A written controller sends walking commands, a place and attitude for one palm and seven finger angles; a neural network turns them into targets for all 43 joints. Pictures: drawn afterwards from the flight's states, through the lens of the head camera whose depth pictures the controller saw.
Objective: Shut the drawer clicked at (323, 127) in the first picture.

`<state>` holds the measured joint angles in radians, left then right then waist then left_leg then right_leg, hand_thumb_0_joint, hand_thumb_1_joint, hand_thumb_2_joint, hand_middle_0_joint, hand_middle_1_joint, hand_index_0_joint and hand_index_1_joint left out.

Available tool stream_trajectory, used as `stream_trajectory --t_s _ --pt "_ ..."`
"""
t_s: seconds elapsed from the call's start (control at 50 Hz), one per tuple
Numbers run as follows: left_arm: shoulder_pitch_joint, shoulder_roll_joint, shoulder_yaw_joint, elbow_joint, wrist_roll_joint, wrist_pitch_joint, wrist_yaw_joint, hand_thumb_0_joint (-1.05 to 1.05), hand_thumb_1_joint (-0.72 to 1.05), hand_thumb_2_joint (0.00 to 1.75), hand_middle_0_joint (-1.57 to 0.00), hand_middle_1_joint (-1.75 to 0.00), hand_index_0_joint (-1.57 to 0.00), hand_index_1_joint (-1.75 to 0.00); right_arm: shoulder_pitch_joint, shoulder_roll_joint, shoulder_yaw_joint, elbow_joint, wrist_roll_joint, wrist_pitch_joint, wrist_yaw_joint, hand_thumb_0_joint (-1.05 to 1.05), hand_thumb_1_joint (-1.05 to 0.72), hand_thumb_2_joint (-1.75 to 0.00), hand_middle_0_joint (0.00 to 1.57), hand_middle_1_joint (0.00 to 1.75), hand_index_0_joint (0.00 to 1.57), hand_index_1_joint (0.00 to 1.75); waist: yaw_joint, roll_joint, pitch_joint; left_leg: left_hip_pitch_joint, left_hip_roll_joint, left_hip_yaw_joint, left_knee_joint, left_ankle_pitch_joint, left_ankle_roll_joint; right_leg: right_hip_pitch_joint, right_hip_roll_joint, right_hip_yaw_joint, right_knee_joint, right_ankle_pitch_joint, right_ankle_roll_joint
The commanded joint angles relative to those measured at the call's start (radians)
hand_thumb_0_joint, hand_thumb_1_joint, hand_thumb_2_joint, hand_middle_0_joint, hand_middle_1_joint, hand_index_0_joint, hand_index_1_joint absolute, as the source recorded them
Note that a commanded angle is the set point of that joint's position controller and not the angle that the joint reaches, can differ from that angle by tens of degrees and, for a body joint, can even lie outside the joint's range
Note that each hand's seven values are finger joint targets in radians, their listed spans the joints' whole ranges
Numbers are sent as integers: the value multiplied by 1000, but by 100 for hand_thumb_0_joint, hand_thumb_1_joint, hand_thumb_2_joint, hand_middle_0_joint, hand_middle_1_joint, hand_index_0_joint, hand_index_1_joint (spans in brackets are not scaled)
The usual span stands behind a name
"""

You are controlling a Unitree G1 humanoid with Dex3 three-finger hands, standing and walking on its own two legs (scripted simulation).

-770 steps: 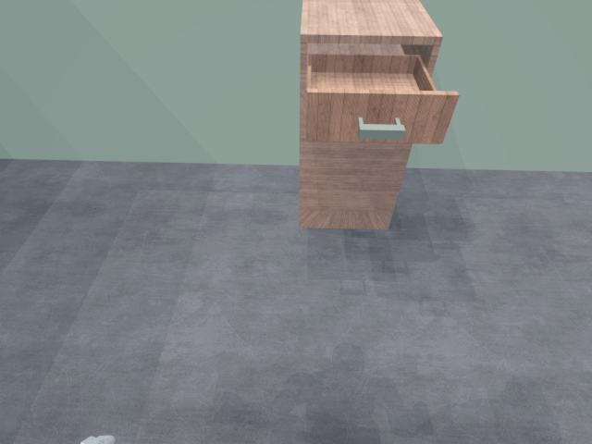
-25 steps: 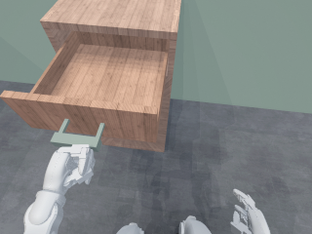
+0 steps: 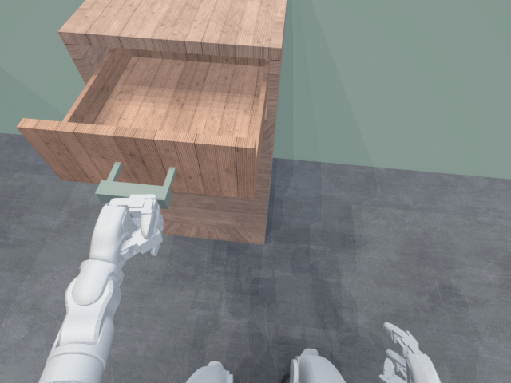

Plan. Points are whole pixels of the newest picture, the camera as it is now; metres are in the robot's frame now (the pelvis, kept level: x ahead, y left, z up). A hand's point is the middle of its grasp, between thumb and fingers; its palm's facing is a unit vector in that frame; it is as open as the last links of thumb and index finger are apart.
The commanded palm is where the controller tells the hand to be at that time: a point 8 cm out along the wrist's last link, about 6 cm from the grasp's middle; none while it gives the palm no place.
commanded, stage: push the drawer shut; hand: left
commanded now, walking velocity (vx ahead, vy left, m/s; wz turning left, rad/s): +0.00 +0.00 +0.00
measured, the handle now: (139, 182) +0.42 +0.20 +0.05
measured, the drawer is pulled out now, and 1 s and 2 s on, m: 0.22 0.10 0.00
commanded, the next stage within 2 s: none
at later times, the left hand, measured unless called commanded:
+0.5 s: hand (163, 197) +0.39 +0.16 +0.04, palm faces -0.10 -0.99 -0.06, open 3.1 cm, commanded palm +0.39 +0.22 +0.05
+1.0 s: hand (171, 169) +0.45 +0.16 +0.05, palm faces -0.10 -0.99 -0.05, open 3.2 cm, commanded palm +0.44 +0.21 +0.05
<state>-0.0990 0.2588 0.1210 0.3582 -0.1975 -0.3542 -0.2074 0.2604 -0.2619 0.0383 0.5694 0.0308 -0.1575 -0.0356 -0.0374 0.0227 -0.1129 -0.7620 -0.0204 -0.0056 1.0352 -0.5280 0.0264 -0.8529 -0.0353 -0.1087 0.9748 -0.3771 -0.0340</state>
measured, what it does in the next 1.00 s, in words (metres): stands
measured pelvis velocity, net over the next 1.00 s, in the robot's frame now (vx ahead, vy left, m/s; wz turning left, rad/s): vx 0.00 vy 0.00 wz -0.03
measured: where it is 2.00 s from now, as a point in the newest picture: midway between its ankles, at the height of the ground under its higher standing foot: outside the picture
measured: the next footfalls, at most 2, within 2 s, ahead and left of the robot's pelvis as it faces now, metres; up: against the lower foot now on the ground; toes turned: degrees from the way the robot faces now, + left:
none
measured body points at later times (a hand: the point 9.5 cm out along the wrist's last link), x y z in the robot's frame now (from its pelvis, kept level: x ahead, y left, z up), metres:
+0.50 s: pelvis +0.00 +0.00 +0.00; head +0.09 +0.00 +0.44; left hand +0.39 +0.22 +0.05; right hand +0.11 -0.26 -0.11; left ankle -0.01 +0.10 -0.67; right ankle +0.06 -0.10 -0.67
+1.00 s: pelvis +0.00 +0.00 -0.01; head +0.11 +0.01 +0.43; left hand +0.45 +0.21 +0.05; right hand +0.05 -0.26 -0.12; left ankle -0.01 +0.10 -0.67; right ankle +0.06 -0.10 -0.67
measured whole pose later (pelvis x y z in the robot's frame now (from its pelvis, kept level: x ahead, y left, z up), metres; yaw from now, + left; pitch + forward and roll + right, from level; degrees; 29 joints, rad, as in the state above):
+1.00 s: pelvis +0.00 +0.00 -0.01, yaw -2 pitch +19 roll -1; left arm -0.65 0.37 0.28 0.95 -0.15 -0.45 -0.27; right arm 0.32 -0.27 0.03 0.63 0.01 -0.04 -0.02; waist -0.11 0.01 -0.11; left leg -0.87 -0.01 0.02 1.06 -0.52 0.03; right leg -0.96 -0.02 -0.09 0.98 -0.35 -0.03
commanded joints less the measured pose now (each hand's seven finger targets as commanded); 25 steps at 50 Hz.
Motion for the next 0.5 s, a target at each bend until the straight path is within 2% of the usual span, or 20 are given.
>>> stream_trajectory --t_s 0.0,0.02,0.06,0.08,0.1,0.14,0.16,0.2,0.22,0.24,0.32,0.36,0.38,0.42,0.48 --pt "-370 136 68 -185 -20 -78 12 0 90 90 -140 -160 -140 -160 -1 -136 -55 -117 2 -39 -6 0 -90 -90 20 30 20 30 -38 3 -294 16 6 -35 -188 202 -11 296 11 92 -129 77 11" --pt "-387 159 88 -179 -22 -81 12 0 90 90 -140 -160 -140 -160 3 -138 -57 -112 2 -36 -7 0 -90 -90 20 30 20 30 -40 6 -296 18 6 -33 -185 201 -11 297 11 95 -131 79 12" --pt "-404 155 86 -167 -23 -85 8 0 90 90 -140 -160 -140 -160 5 -137 -57 -111 2 -33 -7 0 -90 -90 20 30 20 30 -38 19 -306 24 6 -31 -190 208 -12 306 10 96 -132 90 11" --pt "-416 178 102 -150 -24 -86 9 0 90 90 -140 -160 -140 -160 10 -141 -57 -108 1 -29 -8 0 -90 -90 20 30 20 30 -41 8 -299 17 7 -32 -187 216 -9 308 12 97 -131 98 10" --pt "-428 166 95 -135 -24 -87 4 0 90 90 -140 -160 -140 -160 13 -139 -54 -104 2 -25 -7 0 -90 -90 20 30 20 30 -40 15 -306 19 6 -30 -188 220 -10 311 13 98 -131 104 10" --pt "-476 193 120 -101 -27 -90 0 0 90 90 -140 -160 -140 -160 20 -141 -56 -94 2 -19 -10 0 -90 -90 20 30 20 30 -46 -13 -305 4 7 -30 -186 209 -10 314 12 102 -133 98 13" --pt "-482 188 119 -101 -28 -94 -2 0 90 90 -140 -160 -140 -160 19 -138 -57 -94 2 -17 -10 0 -90 -90 20 30 20 30 -40 26 -313 18 6 -25 -188 215 -12 313 11 104 -133 104 11" --pt "-506 182 113 -72 -30 -95 -9 0 90 90 -140 -160 -140 -160 26 -139 -55 -91 2 -12 -8 0 -90 -90 20 30 20 30 -48 11 -322 12 6 -25 -184 213 -9 316 14 105 -132 105 12" --pt "-527 208 135 -53 -32 -97 -9 0 90 90 -140 -160 -140 -160 30 -143 -56 -86 2 -9 -10 0 -90 -90 20 30 20 30 -47 1 -317 5 7 -29 -187 208 -11 315 14 104 -132 99 12" --pt "-542 202 132 -38 -33 -98 -12 0 90 90 -140 -160 -140 -160 33 -142 -55 -85 1 -7 -10 0 -90 -90 20 30 20 30 -48 -6 -323 1 5 -25 -185 211 -9 326 13 109 -135 106 13" --pt "-636 197 121 22 -29 -104 -20 0 90 90 -140 -160 -140 -160 46 -143 -56 -72 1 2 -9 0 -90 -90 20 30 20 30 -63 26 -320 11 7 -29 -182 205 -10 286 16 104 -129 98 11" --pt "-668 217 137 57 -25 -107 -19 0 90 90 -140 -160 -140 -160 56 -147 -57 -66 0 8 -9 0 -90 -90 20 30 20 30 -62 6 -336 1 7 -27 -179 205 -10 299 16 107 -127 103 12" --pt "-697 216 123 70 -21 -109 -24 0 90 90 -140 -160 -140 -160 59 -148 -55 -67 1 9 -9 0 -90 -90 20 30 20 30 -70 19 -327 3 8 -31 -178 212 -8 285 20 104 -120 110 9" --pt "-720 238 151 118 -20 -108 -26 0 90 90 -140 -160 -140 -160 71 -150 -56 -58 -1 17 -8 0 -90 -90 20 30 20 30 -67 0 -346 -6 7 -27 -173 215 -8 297 20 109 -119 120 12" --pt "-768 239 150 119 -16 -116 -33 0 90 90 -140 -160 -140 -160 84 -149 -58 -58 -6 22 -5 0 -90 -90 20 30 20 30 -65 50 -391 23 7 -27 -166 273 -10 299 21 105 -101 180 7"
